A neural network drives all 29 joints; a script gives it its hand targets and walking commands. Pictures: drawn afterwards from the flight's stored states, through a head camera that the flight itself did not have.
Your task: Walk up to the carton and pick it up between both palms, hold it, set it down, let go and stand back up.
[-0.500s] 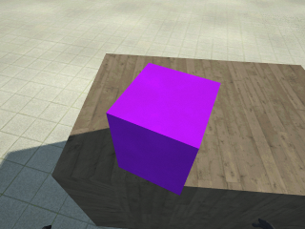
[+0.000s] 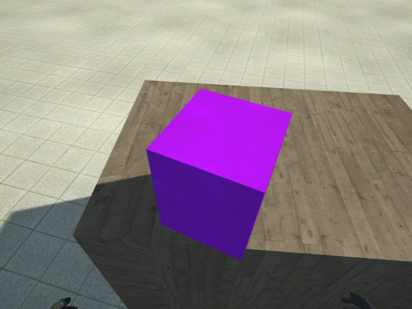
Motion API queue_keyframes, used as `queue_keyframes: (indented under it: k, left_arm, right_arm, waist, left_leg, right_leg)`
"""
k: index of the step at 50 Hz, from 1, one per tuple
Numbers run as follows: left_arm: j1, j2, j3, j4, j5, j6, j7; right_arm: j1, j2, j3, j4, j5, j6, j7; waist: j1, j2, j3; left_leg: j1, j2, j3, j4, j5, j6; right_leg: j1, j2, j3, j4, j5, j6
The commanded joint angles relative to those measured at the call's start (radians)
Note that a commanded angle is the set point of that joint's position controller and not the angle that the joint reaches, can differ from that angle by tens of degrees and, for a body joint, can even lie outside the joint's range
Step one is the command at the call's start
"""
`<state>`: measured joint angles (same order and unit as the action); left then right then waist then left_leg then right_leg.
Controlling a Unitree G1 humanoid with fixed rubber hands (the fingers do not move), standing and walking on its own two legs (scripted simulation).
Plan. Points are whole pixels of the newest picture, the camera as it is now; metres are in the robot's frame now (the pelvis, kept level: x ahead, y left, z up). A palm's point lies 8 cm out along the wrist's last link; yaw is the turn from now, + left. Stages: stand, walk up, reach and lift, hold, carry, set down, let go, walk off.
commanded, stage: reach and lift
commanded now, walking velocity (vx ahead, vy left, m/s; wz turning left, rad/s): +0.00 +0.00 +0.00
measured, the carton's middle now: (220, 173) +0.40 -0.01 +0.06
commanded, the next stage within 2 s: none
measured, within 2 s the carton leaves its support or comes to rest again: neither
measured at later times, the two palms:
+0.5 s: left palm out of the picture +0.15 +0.30 -0.05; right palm out of the picture +0.13 -0.25 -0.05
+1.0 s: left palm (54, 281) +0.19 +0.28 +0.00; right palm out of the picture +0.15 -0.20 +0.00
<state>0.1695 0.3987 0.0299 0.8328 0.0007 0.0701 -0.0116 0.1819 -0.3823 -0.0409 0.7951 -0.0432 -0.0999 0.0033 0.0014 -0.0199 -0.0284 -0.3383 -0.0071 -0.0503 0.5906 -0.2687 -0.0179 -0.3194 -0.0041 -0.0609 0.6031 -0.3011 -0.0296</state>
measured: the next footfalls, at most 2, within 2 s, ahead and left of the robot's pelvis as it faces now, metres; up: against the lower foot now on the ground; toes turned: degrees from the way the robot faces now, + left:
none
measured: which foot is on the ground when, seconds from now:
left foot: down 0.00-1.00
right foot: down 0.00-1.00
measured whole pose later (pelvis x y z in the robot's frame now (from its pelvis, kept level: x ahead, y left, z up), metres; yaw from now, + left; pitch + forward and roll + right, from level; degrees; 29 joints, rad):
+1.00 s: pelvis +0.01 +0.02 +0.01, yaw +0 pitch -2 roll -1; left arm 0.32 0.39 0.06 0.07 -0.11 0.23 -0.12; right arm 0.42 -0.11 0.01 0.21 0.05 -0.11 -0.18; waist 0.00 -0.05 0.04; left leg -0.21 -0.01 -0.05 0.45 -0.22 0.00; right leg -0.15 0.00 -0.06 0.39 -0.21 -0.01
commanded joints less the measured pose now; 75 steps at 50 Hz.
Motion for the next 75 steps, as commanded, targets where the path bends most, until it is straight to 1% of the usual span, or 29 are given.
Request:
queue_keyframes:
  k: [1, 2, 3, 4, 6, 7, 9, 10, 12, 14, 18, 21, 26, 30, 32, 36, 39, 43, 50, 56, 60, 66, 69, 75]
  left_arm:
    - [-0.206, 0.107, 0.086, -0.413, 0.043, 0.208, 0.043]
    - [-0.192, 0.113, 0.090, -0.441, 0.039, 0.225, 0.036]
    - [-0.160, 0.118, 0.099, -0.467, 0.044, 0.238, 0.026]
    - [-0.123, 0.124, 0.102, -0.487, 0.041, 0.248, 0.017]
    - [-0.057, 0.134, 0.111, -0.502, 0.039, 0.246, 0.000]
    - [-0.036, 0.138, 0.119, -0.504, 0.039, 0.243, -0.009]
    - [-0.004, 0.152, 0.137, -0.505, 0.038, 0.236, -0.028]
    - [0.006, 0.159, 0.143, -0.506, 0.033, 0.231, -0.036]
    - [0.008, 0.167, 0.151, -0.512, 0.016, 0.218, -0.050]
    - [-0.008, 0.172, 0.148, -0.530, -0.005, 0.207, -0.057]
    - [-0.058, 0.180, 0.133, -0.589, -0.055, 0.184, -0.056]
    - [-0.077, 0.187, 0.126, -0.648, -0.092, 0.160, -0.052]
    - [-0.041, 0.190, 0.113, -0.721, -0.130, 0.138, -0.051]
    - [0.013, 0.177, 0.098, -0.749, -0.140, 0.146, -0.061]
    - [0.033, 0.171, 0.094, -0.764, -0.148, 0.151, -0.069]
    - [0.047, 0.172, 0.092, -0.816, -0.174, 0.150, -0.078]
    - [0.054, 0.181, 0.095, -0.853, -0.193, 0.139, -0.084]
    - [0.072, 0.196, 0.100, -0.911, -0.208, 0.113, -0.098]
    - [0.118, 0.243, 0.123, -0.995, -0.231, 0.078, -0.128]
    - [0.153, 0.269, 0.143, -1.059, -0.250, 0.069, -0.145]
    - [0.153, 0.278, 0.140, -1.090, -0.273, 0.060, -0.154]
    - [0.147, 0.297, 0.139, -1.132, -0.304, 0.043, -0.166]
    - [0.151, 0.305, 0.140, -1.152, -0.312, 0.036, -0.172]
    - [0.164, 0.302, 0.135, -1.195, -0.320, 0.017, -0.178]
  right_arm:
    - [-0.146, -0.053, -0.136, 0.126, -0.070, -0.138, 0.046]
    - [-0.143, -0.047, -0.128, 0.085, -0.060, -0.148, 0.039]
    - [-0.114, -0.051, -0.120, 0.038, -0.046, -0.156, 0.029]
    - [-0.090, -0.054, -0.116, 0.006, -0.028, -0.158, 0.020]
    - [-0.059, -0.045, -0.099, -0.065, 0.002, -0.162, -0.001]
    - [-0.051, -0.037, -0.089, -0.100, 0.017, -0.165, -0.013]
    - [-0.023, -0.015, -0.071, -0.162, 0.036, -0.171, -0.036]
    - [-0.011, -0.003, -0.062, -0.188, 0.043, -0.175, -0.046]
    - [0.003, 0.023, -0.052, -0.239, 0.052, -0.183, -0.065]
    - [0.011, 0.045, -0.048, -0.287, 0.057, -0.185, -0.078]
    - [0.033, 0.102, -0.044, -0.358, 0.066, -0.166, -0.091]
    - [0.056, 0.144, -0.042, -0.407, 0.075, -0.146, -0.098]
    - [0.103, 0.185, -0.050, -0.474, 0.095, -0.112, -0.114]
    - [0.123, 0.184, -0.059, -0.531, 0.113, -0.085, -0.131]
    - [0.128, 0.188, -0.059, -0.570, 0.120, -0.077, -0.141]
    - [0.149, 0.220, -0.051, -0.662, 0.132, -0.065, -0.157]
    - [0.185, 0.252, -0.028, -0.726, 0.142, -0.055, -0.169]
    - [0.245, 0.289, 0.012, -0.809, 0.158, -0.035, -0.191]
    - [0.340, 0.328, 0.063, -0.952, 0.171, -0.005, -0.247]
    - [0.388, 0.347, 0.082, -1.072, 0.178, 0.002, -0.293]
    - [0.408, 0.375, 0.116, -1.153, 0.187, 0.011, -0.311]
    - [0.443, 0.398, 0.159, -1.244, 0.206, 0.042, -0.331]
    - [0.461, 0.402, 0.166, -1.280, 0.211, 0.055, -0.344]
    - [0.481, 0.413, 0.174, -1.347, 0.207, 0.056, -0.366]
  waist:
    - [-0.056, 0.010, 0.054]
    - [-0.041, -0.032, 0.036]
    - [-0.032, -0.059, 0.004]
    - [-0.029, -0.071, -0.033]
    - [-0.012, -0.089, -0.077]
    - [-0.004, -0.110, -0.083]
    - [0.012, -0.147, -0.080]
    - [0.019, -0.156, -0.075]
    - [0.031, -0.160, -0.056]
    - [0.034, -0.143, -0.027]
    - [0.024, -0.089, 0.017]
    - [0.011, -0.053, 0.016]
    - [-0.003, 0.005, 0.006]
    - [-0.001, 0.039, 0.022]
    - [0.004, 0.041, 0.024]
    - [0.016, 0.039, 0.010]
    - [0.018, 0.034, 0.004]
    - [0.016, 0.040, 0.000]
    - [0.013, 0.048, 0.014]
    - [0.026, 0.053, 0.023]
    - [0.035, 0.055, 0.030]
    - [0.045, 0.069, 0.035]
    - [0.044, 0.072, 0.034]
    - [0.031, 0.071, 0.022]
  left_leg:
    - [0.035, 0.035, 0.074, -0.080, -0.115, 0.015]
    - [0.116, 0.016, 0.082, -0.054, -0.061, 0.012]
    - [0.184, 0.006, 0.087, -0.048, -0.016, 0.019]
    - [0.227, 0.000, 0.090, -0.055, 0.029, 0.022]
    - [0.216, -0.011, 0.107, -0.088, 0.090, 0.033]
    - [0.204, -0.018, 0.113, -0.095, 0.100, 0.038]
    - [0.163, -0.030, 0.122, -0.112, 0.100, 0.047]
    - [0.154, -0.033, 0.124, -0.122, 0.097, 0.049]
    - [0.141, -0.036, 0.131, -0.142, 0.082, 0.049]
    - [0.140, -0.032, 0.138, -0.165, 0.061, 0.045]
    - [0.157, -0.019, 0.157, -0.205, 0.026, 0.035]
    - [0.173, -0.010, 0.168, -0.221, 0.024, 0.030]
    - [0.195, 0.003, 0.173, -0.242, 0.032, 0.022]
    - [0.161, 0.021, 0.166, -0.269, 0.031, 0.027]
    - [0.151, 0.023, 0.164, -0.274, 0.043, 0.027]
    - [0.188, 0.016, 0.162, -0.261, 0.097, 0.018]
    - [0.223, 0.007, 0.158, -0.250, 0.132, 0.013]
    - [0.238, 0.007, 0.152, -0.244, 0.147, 0.015]
    - [0.262, 0.013, 0.139, -0.235, 0.143, 0.020]
    - [0.262, 0.021, 0.127, -0.233, 0.131, 0.022]
    - [0.252, 0.028, 0.119, -0.237, 0.104, 0.025]
    - [0.246, 0.041, 0.107, -0.245, 0.075, 0.029]
    - [0.252, 0.047, 0.101, -0.243, 0.076, 0.029]
    - [0.267, 0.053, 0.085, -0.227, 0.105, 0.027]
  right_leg:
    - [-0.017, -0.038, 0.024, -0.084, -0.077, -0.040]
    - [-0.063, -0.053, 0.043, -0.122, -0.064, -0.036]
    - [-0.057, -0.049, 0.052, -0.141, -0.009, -0.029]
    - [-0.023, -0.039, 0.050, -0.147, 0.076, -0.020]
    - [0.123, -0.019, 0.053, -0.144, 0.239, 0.014]
    - [0.180, -0.020, 0.063, -0.148, 0.294, 0.026]
    - [0.282, -0.030, 0.085, -0.157, 0.377, 0.044]
    - [0.312, -0.035, 0.093, -0.165, 0.397, 0.052]
    - [0.337, -0.042, 0.105, -0.184, 0.391, 0.063]
    - [0.325, -0.043, 0.107, -0.207, 0.338, 0.066]
    - [0.270, -0.039, 0.098, -0.249, 0.186, 0.056]
    - [0.251, -0.035, 0.093, -0.267, 0.124, 0.045]
    - [0.262, -0.030, 0.088, -0.286, 0.095, 0.034]
    - [0.320, -0.011, 0.081, -0.282, 0.115, 0.034]
    - [0.339, -0.008, 0.081, -0.282, 0.132, 0.035]
    - [0.319, -0.012, 0.083, -0.293, 0.151, 0.033]
    - [0.295, -0.021, 0.091, -0.302, 0.169, 0.034]
    - [0.298, -0.030, 0.106, -0.306, 0.206, 0.040]
    - [0.282, -0.045, 0.124, -0.316, 0.236, 0.047]
    - [0.271, -0.046, 0.127, -0.322, 0.235, 0.046]
    - [0.259, -0.048, 0.128, -0.327, 0.206, 0.041]
    - [0.251, -0.050, 0.129, -0.330, 0.171, 0.031]
    - [0.251, -0.050, 0.128, -0.330, 0.176, 0.029]
    - [0.249, -0.045, 0.126, -0.329, 0.219, 0.027]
